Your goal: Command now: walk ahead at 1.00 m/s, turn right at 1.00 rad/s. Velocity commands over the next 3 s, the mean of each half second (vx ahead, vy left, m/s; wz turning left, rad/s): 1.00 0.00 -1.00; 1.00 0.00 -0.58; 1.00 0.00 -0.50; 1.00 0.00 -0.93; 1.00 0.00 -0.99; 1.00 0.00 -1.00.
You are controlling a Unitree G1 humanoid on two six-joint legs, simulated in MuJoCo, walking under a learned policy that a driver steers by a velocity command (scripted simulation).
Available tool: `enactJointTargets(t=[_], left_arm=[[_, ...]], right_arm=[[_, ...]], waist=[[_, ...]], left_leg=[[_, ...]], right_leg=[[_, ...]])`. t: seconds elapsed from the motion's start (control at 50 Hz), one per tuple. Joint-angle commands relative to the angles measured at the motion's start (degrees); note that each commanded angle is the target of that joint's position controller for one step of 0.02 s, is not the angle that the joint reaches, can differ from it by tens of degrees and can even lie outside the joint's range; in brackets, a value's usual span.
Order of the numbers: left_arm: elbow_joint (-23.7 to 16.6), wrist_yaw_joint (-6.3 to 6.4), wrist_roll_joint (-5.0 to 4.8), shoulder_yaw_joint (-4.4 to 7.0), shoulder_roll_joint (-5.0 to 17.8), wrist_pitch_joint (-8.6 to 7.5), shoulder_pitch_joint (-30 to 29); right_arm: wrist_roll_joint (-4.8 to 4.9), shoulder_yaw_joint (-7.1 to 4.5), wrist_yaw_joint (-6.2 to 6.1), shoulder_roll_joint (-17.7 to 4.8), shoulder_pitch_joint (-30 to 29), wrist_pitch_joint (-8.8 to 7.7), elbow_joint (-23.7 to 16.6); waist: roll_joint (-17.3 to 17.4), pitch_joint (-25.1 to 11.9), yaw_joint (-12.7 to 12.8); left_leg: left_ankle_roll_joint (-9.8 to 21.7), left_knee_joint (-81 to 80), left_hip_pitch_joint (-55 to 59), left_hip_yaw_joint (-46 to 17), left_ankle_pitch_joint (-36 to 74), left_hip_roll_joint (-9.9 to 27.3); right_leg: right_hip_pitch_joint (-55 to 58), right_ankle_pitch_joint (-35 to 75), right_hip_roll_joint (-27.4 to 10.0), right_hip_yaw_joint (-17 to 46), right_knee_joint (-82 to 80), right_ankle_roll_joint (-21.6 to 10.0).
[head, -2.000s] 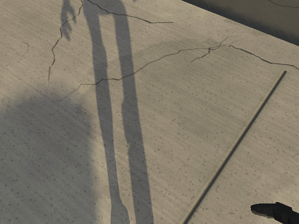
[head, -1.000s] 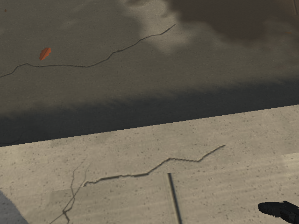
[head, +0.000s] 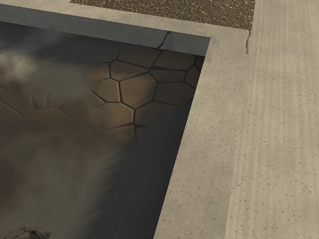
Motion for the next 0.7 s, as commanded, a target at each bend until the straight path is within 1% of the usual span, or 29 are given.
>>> enactJointTargets(t=[0.02, 0.06, 0.1, 0.14, 0.16, 0.18, 0.2, 0.22, 0.24, 0.26, 0.28, 0.3, 0.32, 0.34, 0.36, 0.38, 0.42, 0.46, 0.5, 0.52, 0.54, 0.56, 0.58, 0.6, 0.62, 0.64, 0.66, 0.68, 0.7], left_arm=[[-5.0, -0.79, 0.39, -1.36, -1.5, 0.39, -3.7], [-5.7, -1.27, -0.06, -1.75, -2.2, 0.54, -7.8], [-7.5, -1.98, 0.23, -2.68, -3.6, -0.11, -12.7], [-7.3, -2.0, 0.02, -2.83, -3.6, -0.33, -13.2], [-6.8, -1.81, 0.09, -2.45, -2.5, -0.31, -11.3], [-4.6, -1.23, -0.79, -1.63, -0.9, -0.19, -5.4], [-3.1, -0.71, -0.1, -0.7, 0.8, -0.55, 1.5], [0.6, 0.2, 0.14, 1.33, 4.8, -0.98, 13.9], [4.0, 1.73, -0.2, 3.5, 7.5, -1.34, 20.7], [3.8, 2.84, -1.93, 3.83, 9.7, -0.73, 16.6], [2.4, 2.98, -1.43, 4.1, 12.0, -0.35, 18.1], [2.1, 3.08, -1.2, 4.24, 10.1, -0.45, 17.7], [2.2, 3.28, -0.7, 4.08, 8.4, -1.14, 15.3], [3.0, 3.6, -0.2, 3.97, 8.2, -1.67, 13.9], [2.4, 4.12, -0.45, 3.13, 6.9, -2.56, 12.8], [4.7, 4.6, -1.48, 2.2, 3.6, -3.55, 13.9], [5.5, 4.91, -0.9, 1.68, 3.4, -5.16, 13.0], [5.9, 5.22, -0.51, 1.82, 4.2, -6.01, 12.7], [5.9, 5.08, -0.09, 2.21, 5.6, -6.43, 14.5], [5.8, 4.95, 0.02, 2.21, 5.9, -6.3, 16.0], [6.3, 4.84, 0.33, 2.39, 5.9, -6.32, 18.3], [5.8, 3.93, 0.63, 2.32, 5.7, -5.69, 17.0], [5.9, 3.42, 0.91, 2.4, 4.9, -5.5, 16.9], [5.3, 2.95, 1.48, 2.54, 5.6, -5.78, 15.0], [5.6, 2.84, 1.4, 3.07, 7.5, -5.99, 15.1], [5.6, 2.96, 0.07, 3.51, 10.2, -6.09, 13.0], [4.4, 2.0, -3.24, 2.04, 5.4, -6.04, 17.7], [2.4, 2.37, -5.34, -0.68, 0.1, -5.87, 21.3], [3.2, 3.79, -2.78, -0.92, 2.5, -5.86, 16.1]], right_arm=[[0.09, 0.15, 0.69, -2.9, -1.2, -2.14, -1.8], [-0.31, 0.34, 0.0, -3.0, 1.1, -1.76, -0.2], [-0.67, 0.25, -0.53, -4.2, 3.5, -1.27, 1.5], [-0.35, -0.52, -1.55, -7.1, 2.3, -0.73, 1.3], [-0.05, -1.02, -2.27, -8.9, 2.3, -0.39, 1.5], [-0.1, -1.45, -2.66, -10.4, 1.3, 0.04, 0.8], [0.11, -2.29, -2.77, -13.7, -0.2, 0.87, 0.1], [0.02, -2.96, -2.49, -15.0, -3.4, 1.77, -1.2], [-0.44, -2.93, -1.38, -12.6, -4.3, 2.15, -1.3], [-2.56, -0.72, -0.08, -4.0, -4.8, 1.9, -3.8], [-0.99, -0.53, 0.77, -5.3, -5.5, 0.78, -10.5], [-0.19, -0.33, 0.64, -7.3, -7.7, -0.76, -10.5], [-0.17, -0.34, 0.72, -7.8, -9.1, -1.31, -10.7], [-0.71, 0.08, 0.64, -6.7, -10.8, -0.3, -10.8], [-1.64, 0.19, 0.53, -6.8, -10.0, 0.83, -10.5], [-2.39, -0.1, 0.6, -5.9, -12.8, 1.8, -10.6], [-1.97, 0.22, 0.51, -4.5, -15.1, 2.75, -12.3], [-1.6, 0.57, 0.72, -3.7, -18.0, 2.42, -14.3], [-1.24, 0.35, 0.44, -4.9, -21.5, 2.16, -16.0], [-1.15, 0.86, 0.42, -4.6, -25.0, 2.07, -17.8], [-1.1, 1.05, 0.6, -4.6, -28.6, 1.72, -19.6], [-0.54, 2.31, 1.28, -2.3, -29.6, 1.78, -20.8], [0.41, 2.59, 1.56, -1.1, -28.9, 1.17, -20.9], [1.61, 1.49, 1.46, -3.0, -24.1, 0.52, -19.7], [1.47, 0.33, 0.91, -6.5, -17.3, 0.37, -17.5], [2.29, -1.12, -0.27, -8.9, -4.4, 0.34, -14.1], [-0.35, -2.59, -1.58, -13.6, 2.0, -0.06, -11.6], [-1.32, -3.8, -1.85, -15.4, 1.3, -0.12, -12.3], [-1.48, -2.59, -1.67, -8.8, -3.6, 0.51, -13.8]], waist=[[8.2, 5.3, 2.9], [6.6, 7.3, 1.8], [6.0, 10.6, 1.8], [7.6, 8.3, 3.7], [9.6, 6.1, 5.5], [10.8, 1.2, 8.2], [12.4, 0.2, 12.1], [11.7, -4.1, 17.3], [4.3, -6.4, 17.9], [-4.5, -5.2, 11.0], [-3.6, -12.4, 8.6], [2.5, -8.1, 8.2], [5.9, -0.5, 5.7], [8.0, 2.5, 3.0], [9.9, 2.1, 1.6], [12.3, 2.3, 1.0], [8.1, 0.9, 0.5], [6.0, 0.8, 1.0], [4.6, 1.2, 3.0], [4.3, 2.6, 4.5], [3.7, 4.3, 6.6], [5.2, 5.4, 6.6], [2.8, 6.0, 7.4], [4.1, 3.6, 5.0], [5.2, 0.1, 1.9], [6.6, -7.6, -5.7], [16.7, -16.5, -5.1], [33.0, -28.5, -2.6], [18.0, -22.3, -3.2]], left_leg=[[0.8, -12.2, 1.4, -4.3, 43.7, 14.0], [-0.3, -13.2, 4.3, 0.6, 47.9, 12.0], [-1.5, -13.4, 5.7, 4.8, 55.2, 11.6], [-1.9, -11.1, 5.0, 7.9, 71.9, 11.6], [-1.7, -7.8, 6.2, 7.9, 81.0, 13.0], [-1.6, -0.7, 8.2, 8.0, 92.6, 13.6], [-1.0, 9.5, 5.8, 6.5, 94.1, 16.2], [0.1, 24.1, 0.1, 4.4, 89.5, 16.8], [0.6, 44.7, -11.3, 3.9, 47.7, 10.5], [0.2, 61.9, -29.9, 1.8, -7.5, 1.3], [-2.0, 64.3, -44.8, -8.0, -6.6, -1.4], [-1.9, 56.4, -45.2, -12.3, -0.8, 1.3], [-1.5, 49.2, -43.4, -13.3, 2.1, 3.0], [-2.3, 46.3, -39.5, -12.2, -2.9, 3.2], [-3.5, 43.5, -35.4, -12.3, -6.9, 3.6], [-5.0, 36.8, -29.8, -15.2, 1.0, 5.5], [-6.4, 30.1, -24.5, -14.3, 9.4, 4.5], [-5.9, 27.8, -23.8, -14.1, 21.6, 3.6], [-4.3, 27.3, -28.3, -15.6, 23.8, 3.3], [-4.3, 24.3, -30.7, -14.9, 18.7, 2.1], [-3.7, 22.4, -32.6, -15.4, 19.2, 1.8], [-4.4, 16.2, -24.9, -8.4, 15.2, -1.4], [-4.4, 14.0, -15.0, -7.9, 19.3, -1.7], [-3.7, 13.4, -8.7, -7.2, 18.2, -3.1], [-3.0, 6.9, -6.5, -9.6, 14.8, -2.5], [-4.1, 1.1, 8.3, -10.4, 17.6, -1.8], [-1.2, 3.2, 28.1, -21.1, 5.2, 7.3], [6.7, -5.6, 32.7, -54.0, -13.2, 25.6], [7.2, -10.0, 19.7, -54.0, -14.7, 23.0]], right_leg=[[-7.0, 7.0, -2.7, -0.5, -4.5, -0.7], [-8.3, 8.6, -1.7, -4.8, -10.0, -2.0], [-6.0, 7.5, -0.7, -10.4, -19.3, -4.0], [4.7, 6.3, 2.6, -14.8, -26.9, -5.8], [9.9, 5.6, 4.1, -15.2, -28.6, -6.3], [16.0, 4.0, 6.6, -15.0, -27.0, -7.0], [23.0, -1.6, 7.3, -13.0, -29.9, -8.4], [37.2, -4.6, 8.8, -9.6, -34.5, -10.4], [50.6, -5.2, 7.7, -3.0, -39.3, -13.1], [57.0, 2.2, 0.3, 10.6, -34.2, -14.7], [66.7, -8.0, -6.0, 32.1, -46.5, -23.3], [60.0, -15.7, -8.2, 38.0, -57.1, -21.7], [50.6, -14.5, -7.4, 37.1, -60.9, -19.3], [42.9, -8.3, -4.5, 32.6, -60.4, -18.8], [37.6, -2.4, -3.1, 28.5, -60.5, -18.3], [28.8, 4.3, -1.7, 25.4, -59.0, -15.2], [21.1, 6.5, 1.9, 22.8, -58.4, -14.1], [17.9, 8.3, 3.5, 23.3, -56.5, -12.9], [21.5, 6.0, 3.6, 26.6, -54.7, -12.4], [23.6, 4.7, 4.1, 28.0, -56.0, -13.0], [25.9, 5.7, 3.8, 29.9, -55.7, -12.6], [20.6, 7.6, 6.0, 27.1, -60.0, -11.9], [15.3, 5.3, 6.4, 27.6, -59.3, -10.0], [15.9, 12.5, 6.7, 27.5, -54.8, -8.9], [24.8, 19.6, 8.2, 24.8, -44.9, -7.5], [26.3, 20.5, 8.5, 20.7, -31.4, -5.2], [10.3, 12.8, 13.5, 14.6, -13.7, -0.3], [4.8, -15.3, 14.4, 9.6, 1.6, 1.0], [9.4, -8.3, 9.3, 7.2, 1.6, 0.3]])
Next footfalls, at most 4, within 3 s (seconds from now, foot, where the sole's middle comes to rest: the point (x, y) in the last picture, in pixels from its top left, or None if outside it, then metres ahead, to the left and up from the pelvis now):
0.24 right None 0.40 -0.07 -0.77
0.64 left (182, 166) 0.85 -0.14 -0.77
1.12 right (259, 147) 0.95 -0.54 -0.77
1.50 left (285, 93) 1.34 -0.81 -0.77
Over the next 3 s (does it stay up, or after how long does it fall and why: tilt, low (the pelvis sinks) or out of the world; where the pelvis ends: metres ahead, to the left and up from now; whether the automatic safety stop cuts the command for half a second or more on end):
stays up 0.95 -2.01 0.00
